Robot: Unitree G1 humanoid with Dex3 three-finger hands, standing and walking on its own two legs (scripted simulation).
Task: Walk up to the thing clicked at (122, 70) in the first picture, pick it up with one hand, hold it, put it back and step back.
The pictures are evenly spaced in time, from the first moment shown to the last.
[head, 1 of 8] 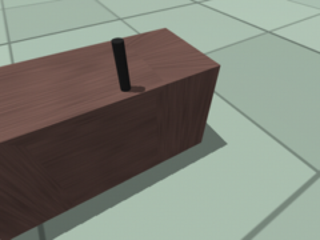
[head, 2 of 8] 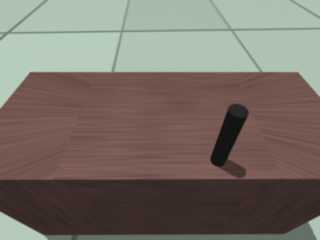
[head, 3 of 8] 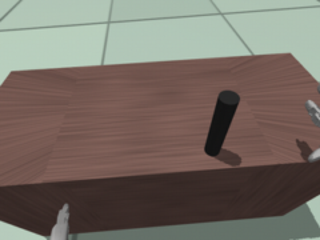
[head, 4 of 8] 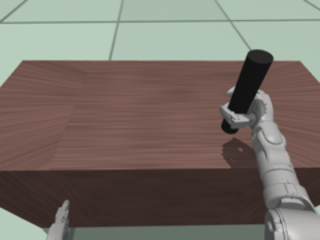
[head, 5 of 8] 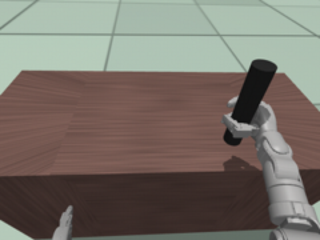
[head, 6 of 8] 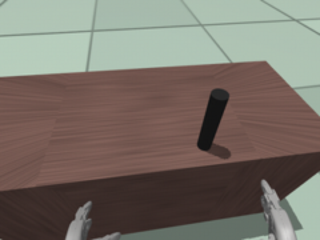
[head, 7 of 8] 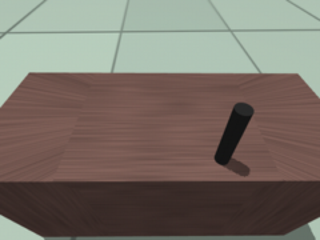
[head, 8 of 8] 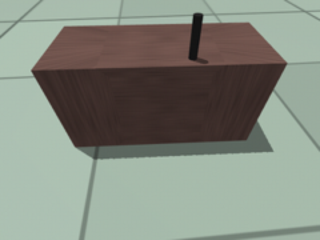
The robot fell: no
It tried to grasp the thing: yes
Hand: right
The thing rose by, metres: 0.22
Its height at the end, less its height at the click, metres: +0.00
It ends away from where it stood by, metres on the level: 0.02
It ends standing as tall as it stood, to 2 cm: yes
